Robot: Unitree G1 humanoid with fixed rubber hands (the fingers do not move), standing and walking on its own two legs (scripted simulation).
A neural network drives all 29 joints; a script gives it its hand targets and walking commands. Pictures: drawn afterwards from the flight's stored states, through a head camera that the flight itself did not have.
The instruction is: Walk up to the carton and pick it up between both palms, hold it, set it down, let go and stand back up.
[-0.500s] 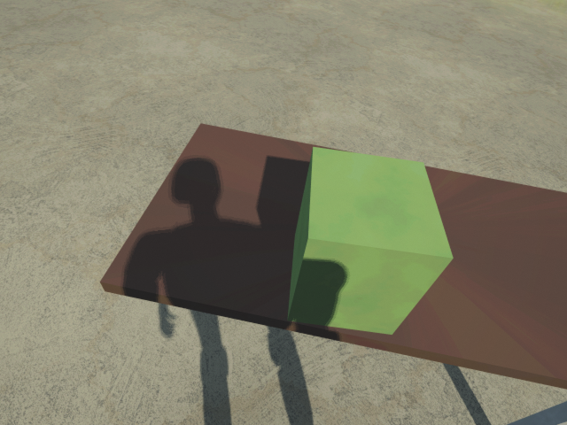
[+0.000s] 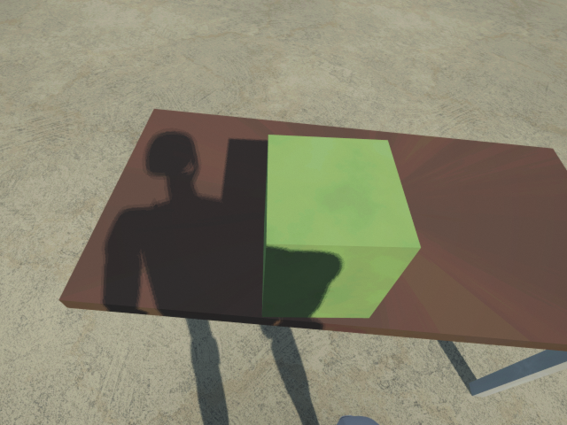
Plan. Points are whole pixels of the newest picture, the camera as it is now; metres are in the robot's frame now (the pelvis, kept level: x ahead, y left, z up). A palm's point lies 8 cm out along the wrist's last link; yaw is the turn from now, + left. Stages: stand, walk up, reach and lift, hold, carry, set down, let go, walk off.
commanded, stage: walk up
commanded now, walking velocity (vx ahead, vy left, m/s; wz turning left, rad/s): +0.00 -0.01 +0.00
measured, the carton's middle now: (322, 232) +0.42 -0.06 -0.02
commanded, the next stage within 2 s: stand in 1.80 s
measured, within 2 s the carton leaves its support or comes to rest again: neither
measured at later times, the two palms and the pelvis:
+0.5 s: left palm out of the picture +0.00 +0.20 -0.18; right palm out of the picture +0.01 -0.26 -0.14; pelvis -0.05 -0.03 -0.02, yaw +2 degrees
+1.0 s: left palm out of the picture -0.07 +0.18 -0.15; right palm out of the picture -0.06 -0.23 -0.15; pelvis -0.05 -0.02 +0.00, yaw +1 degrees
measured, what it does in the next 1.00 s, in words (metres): steps on the spot: right foot, then left foot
